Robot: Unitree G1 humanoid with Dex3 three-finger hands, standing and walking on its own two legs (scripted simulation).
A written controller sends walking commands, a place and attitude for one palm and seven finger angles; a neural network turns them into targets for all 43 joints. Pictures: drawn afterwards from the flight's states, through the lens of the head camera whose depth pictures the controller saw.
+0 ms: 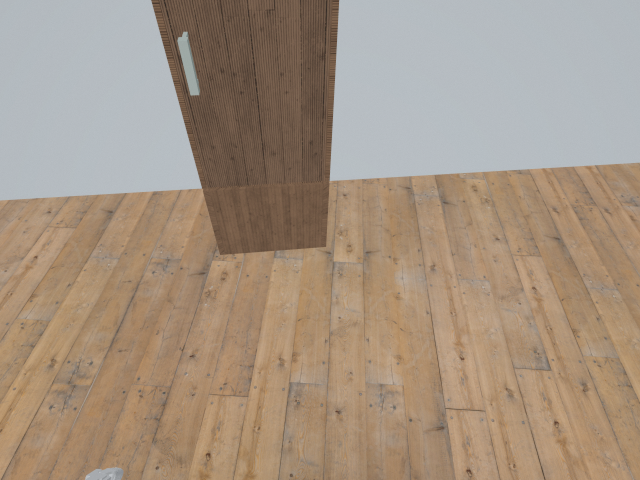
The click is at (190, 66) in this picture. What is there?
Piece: cupboard door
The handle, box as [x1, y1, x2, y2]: [177, 32, 199, 94]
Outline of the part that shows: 183,32 182,36 178,37 177,41 190,94 198,94 198,81 195,74 187,38 187,32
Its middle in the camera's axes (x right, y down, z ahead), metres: -0.33 -0.44 +0.96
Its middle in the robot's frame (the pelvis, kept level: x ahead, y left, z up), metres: +1.00 +0.38 +0.04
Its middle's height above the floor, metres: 0.81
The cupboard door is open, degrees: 0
